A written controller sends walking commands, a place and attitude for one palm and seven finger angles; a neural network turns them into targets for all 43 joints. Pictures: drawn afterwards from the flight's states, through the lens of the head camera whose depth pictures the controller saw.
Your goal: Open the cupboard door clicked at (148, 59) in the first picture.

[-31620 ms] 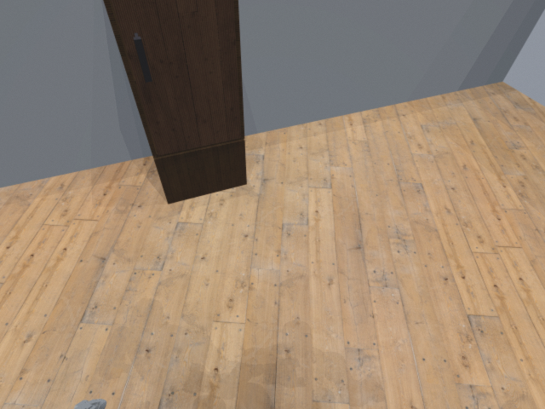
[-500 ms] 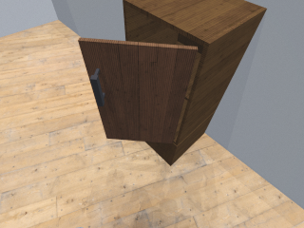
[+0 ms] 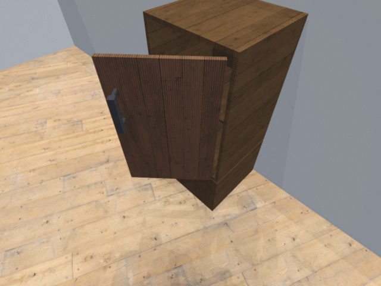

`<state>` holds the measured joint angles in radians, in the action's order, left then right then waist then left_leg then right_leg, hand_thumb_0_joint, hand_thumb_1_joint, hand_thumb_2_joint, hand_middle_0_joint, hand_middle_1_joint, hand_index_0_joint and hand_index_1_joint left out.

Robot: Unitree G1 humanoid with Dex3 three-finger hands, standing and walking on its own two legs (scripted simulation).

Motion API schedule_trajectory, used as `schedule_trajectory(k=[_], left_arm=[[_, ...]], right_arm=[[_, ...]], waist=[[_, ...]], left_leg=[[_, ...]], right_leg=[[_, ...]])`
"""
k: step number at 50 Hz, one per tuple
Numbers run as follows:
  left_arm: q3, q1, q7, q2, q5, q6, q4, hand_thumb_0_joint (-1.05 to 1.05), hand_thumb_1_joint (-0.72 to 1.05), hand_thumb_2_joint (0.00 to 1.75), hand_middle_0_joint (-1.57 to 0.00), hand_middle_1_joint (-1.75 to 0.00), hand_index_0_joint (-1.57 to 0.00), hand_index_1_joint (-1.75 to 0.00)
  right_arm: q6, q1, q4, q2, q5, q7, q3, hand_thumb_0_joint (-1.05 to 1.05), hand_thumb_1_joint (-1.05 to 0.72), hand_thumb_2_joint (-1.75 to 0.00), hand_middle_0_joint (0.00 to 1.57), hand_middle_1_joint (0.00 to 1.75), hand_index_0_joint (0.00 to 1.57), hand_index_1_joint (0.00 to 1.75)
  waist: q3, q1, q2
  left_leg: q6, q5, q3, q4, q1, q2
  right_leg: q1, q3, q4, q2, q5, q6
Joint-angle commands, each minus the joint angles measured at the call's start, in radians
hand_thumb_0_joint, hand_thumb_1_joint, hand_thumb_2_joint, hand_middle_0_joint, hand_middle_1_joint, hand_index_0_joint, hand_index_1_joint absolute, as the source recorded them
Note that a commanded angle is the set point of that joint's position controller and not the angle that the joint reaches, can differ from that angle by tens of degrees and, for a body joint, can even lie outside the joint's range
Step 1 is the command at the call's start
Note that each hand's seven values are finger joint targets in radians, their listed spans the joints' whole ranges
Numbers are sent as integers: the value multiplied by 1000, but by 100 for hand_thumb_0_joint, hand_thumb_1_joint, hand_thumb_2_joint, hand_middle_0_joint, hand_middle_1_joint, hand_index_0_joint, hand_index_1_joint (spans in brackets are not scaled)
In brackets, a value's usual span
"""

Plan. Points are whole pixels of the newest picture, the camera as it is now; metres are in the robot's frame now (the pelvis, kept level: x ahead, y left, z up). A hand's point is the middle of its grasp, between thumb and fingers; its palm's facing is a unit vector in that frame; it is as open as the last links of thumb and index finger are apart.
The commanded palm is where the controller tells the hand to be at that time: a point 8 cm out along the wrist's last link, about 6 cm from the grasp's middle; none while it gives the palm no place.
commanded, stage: come to a stop and stand still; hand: left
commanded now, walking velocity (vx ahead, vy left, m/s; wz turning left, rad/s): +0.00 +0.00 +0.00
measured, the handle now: (118, 111) +0.61 +0.26 -0.01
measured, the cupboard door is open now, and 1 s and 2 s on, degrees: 42 42 42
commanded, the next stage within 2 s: look again from close up in 0.38 s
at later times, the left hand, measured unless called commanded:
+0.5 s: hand out of the picture -0.04 +0.18 -0.16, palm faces +0.03 -0.98 -0.19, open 7.4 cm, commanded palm none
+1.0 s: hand out of the picture -0.02 +0.17 -0.16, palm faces +0.03 -0.99 -0.15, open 7.4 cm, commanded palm none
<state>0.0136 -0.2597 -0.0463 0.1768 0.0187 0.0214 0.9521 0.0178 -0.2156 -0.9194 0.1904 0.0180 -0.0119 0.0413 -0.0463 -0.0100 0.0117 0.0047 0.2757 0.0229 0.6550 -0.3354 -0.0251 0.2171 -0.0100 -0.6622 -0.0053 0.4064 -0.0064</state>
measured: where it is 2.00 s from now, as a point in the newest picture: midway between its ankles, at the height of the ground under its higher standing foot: outside the picture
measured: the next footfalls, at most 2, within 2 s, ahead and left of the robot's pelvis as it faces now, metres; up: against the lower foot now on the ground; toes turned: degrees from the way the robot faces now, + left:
right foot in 1.64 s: +0.09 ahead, -0.08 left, +0.00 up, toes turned -4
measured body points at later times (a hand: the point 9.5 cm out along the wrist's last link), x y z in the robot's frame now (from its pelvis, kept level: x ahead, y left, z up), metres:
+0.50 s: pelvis -0.02 +0.00 +0.01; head -0.02 +0.01 +0.46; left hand -0.04 +0.23 -0.15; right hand -0.04 -0.23 -0.14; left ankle +0.04 +0.12 -0.72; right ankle -0.03 -0.11 -0.72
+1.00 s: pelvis +0.00 +0.01 +0.02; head +0.00 +0.02 +0.47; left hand -0.02 +0.22 -0.15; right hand +0.01 -0.22 -0.14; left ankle +0.04 +0.12 -0.72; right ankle -0.03 -0.11 -0.72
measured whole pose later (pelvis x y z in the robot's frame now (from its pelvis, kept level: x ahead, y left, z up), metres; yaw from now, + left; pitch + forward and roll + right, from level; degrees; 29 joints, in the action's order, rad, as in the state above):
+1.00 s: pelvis +0.00 +0.01 +0.02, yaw +0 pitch -1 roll +0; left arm -0.01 -0.34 -0.03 0.14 0.02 -0.02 1.09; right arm -0.01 -0.27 -1.11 0.15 0.01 -0.02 0.01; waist -0.01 0.00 -0.03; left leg 0.00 0.17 0.03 0.47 -0.28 -0.02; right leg 0.16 0.00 -0.47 0.00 0.29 0.00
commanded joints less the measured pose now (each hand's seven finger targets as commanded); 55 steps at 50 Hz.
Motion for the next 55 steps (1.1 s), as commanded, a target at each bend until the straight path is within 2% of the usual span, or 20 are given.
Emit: schedule_trajectory(k=[1, 2, 3, 4, 5, 9, 12, 15, 20, 27, 31, 35, 38, 45, 48, 52, 55], left_arm=[[21, -51, 0, 139, 3, -29, -64, 0, 90, 90, -20, -30, -20, -30], [19, -38, 2, 146, 2, -31, -66, 0, 90, 90, -20, -30, -20, -30], [20, -23, 5, 154, 3, -31, -70, 0, 90, 90, -20, -30, -20, -30], [20, -15, 6, 154, 5, -31, -72, 0, 90, 90, -20, -30, -20, -30], [19, -22, 7, 154, 3, -30, -71, 0, 90, 90, -20, -30, -20, -30], [16, -81, 8, 131, 2, -32, -41, 0, 90, 90, -20, -30, -20, -30], [14, -108, 11, 118, 0, -35, -16, 0, 90, 90, -20, -30, -20, -30], [13, -123, 11, 110, 0, -38, 3, 0, 90, 90, -20, -30, -20, -30], [7, -143, 12, 98, -2, -43, 41, 0, 90, 90, -20, -30, -20, -30], [-1, -163, 11, 81, -5, -47, 87, 0, 90, 90, -20, -30, -20, -30], [-3, -169, 9, 73, -4, -51, 105, 0, 90, 90, -20, -30, -20, -30], [-4, -172, 7, 65, -3, -50, 112, 0, 90, 90, -20, -30, -20, -30], [-3, -168, 7, 60, -2, -49, 116, 0, 90, 90, -20, -30, -20, -30], [-3, -165, 6, 61, 0, -53, 116, 0, 90, 90, -20, -30, -20, -30], [-2, -159, 7, 62, -1, -53, 116, 0, 90, 90, -20, -30, -20, -30], [-2, -160, 6, 63, -2, -54, 119, 0, 90, 90, -20, -30, -20, -30], [-3, -154, 6, 67, -1, -54, 119, 0, 90, 90, -20, -30, -20, -30]], right_arm=[[-10, -3, 66, 95, 1, -3, 11, 0, -90, -90, 20, 30, 20, 30], [-6, -20, 59, 86, 1, -1, 9, 0, -90, -90, 20, 30, 20, 30], [-5, -40, 47, 80, 2, 2, 8, 0, -90, -90, 20, 30, 20, 30], [-7, -55, 35, 80, 3, 3, 7, 0, -90, -90, 20, 30, 20, 30], [-10, -68, 27, 80, 4, 3, 5, 0, -90, -90, 20, 30, 20, 30], [-22, -73, 5, 87, 4, 0, -2, 0, -90, -90, 20, 30, 20, 30], [-25, -85, -15, 90, 4, -2, -6, 0, -90, -90, 20, 30, 20, 30], [-31, -103, -44, 87, 2, -4, -11, 0, -90, -90, 20, 30, 20, 30], [-32, -121, -83, 78, -1, -5, -18, 0, -90, -90, 20, 30, 20, 30], [-40, -139, -132, 68, -5, -8, -21, 0, -90, -90, 20, 30, 20, 30], [-45, -138, -148, 60, -8, -10, -23, 0, -90, -90, 20, 30, 20, 30], [-44, -127, -155, 55, -8, -12, -21, 0, -90, -90, 20, 30, 20, 30], [-42, -120, -159, 51, -7, -12, -21, 0, -90, -90, 20, 30, 20, 30], [-45, -103, -157, 56, -8, -12, -19, 0, -90, -90, 20, 30, 20, 30], [-47, -99, -159, 59, -8, -13, -20, 0, -90, -90, 20, 30, 20, 30], [-49, -90, -159, 62, -8, -14, -20, 0, -90, -90, 20, 30, 20, 30], [-47, -84, -161, 63, -9, -14, -21, 0, -90, -90, 20, 30, 20, 30]], waist=[[-49, 3, -62], [-53, -13, -95], [-57, -25, -96], [-62, -33, -65], [-56, -30, -38], [-53, -2, -4], [-48, 1, -18], [-30, 4, 24], [-44, 6, -14], [-22, 9, 8], [-13, 11, 1], [-19, 11, -4], [-44, 10, 2], [-20, 10, -19], [-12, 10, 3], [3, 13, -4], [-11, 12, -17]], left_leg=[[-47, -3, -72, -129, 13, -44], [-30, 50, -38, -108, 46, -19], [-23, 64, -29, -99, 80, -9], [-23, 51, -30, -117, 113, -16], [-26, 62, -43, -136, 106, -21], [-43, 101, -102, -232, 27, -55], [-39, 109, -105, -245, 12, -51], [-42, 107, -118, -274, 14, -62], [-36, 78, -108, -274, 11, -57], [-36, 30, -106, -286, 38, -66], [-37, -40, -95, -277, 61, -69], [-37, -55, -89, -273, 75, -68], [-36, -20, -95, -289, 66, -69], [-37, -90, -83, -275, 98, -68], [-36, -109, -81, -278, 108, -69], [-38, -154, -78, -271, 128, -73], [-37, -152, -75, -273, 126, -71]], right_leg=[[130, 130, 239, 92, -67, -51], [179, 169, 290, 125, 0, -69], [232, 182, 325, 139, 91, -79], [260, 168, 325, 131, 119, -77], [258, 156, 320, 115, 140, -68], [161, 107, 289, 74, 80, -46], [146, 113, 300, 79, 85, -47], [111, 95, 290, 74, 34, -43], [102, 102, 314, 84, 25, -43], [69, 90, 300, 84, -55, -40], [50, 85, 295, 88, -122, -35], [55, 85, 296, 86, -136, -33], [67, 85, 299, 84, -118, -32], [51, 88, 303, 92, -166, -28], [40, 83, 302, 92, -179, -26], [24, 83, 301, 95, -220, -24], [25, 85, 311, 96, -217, -24]])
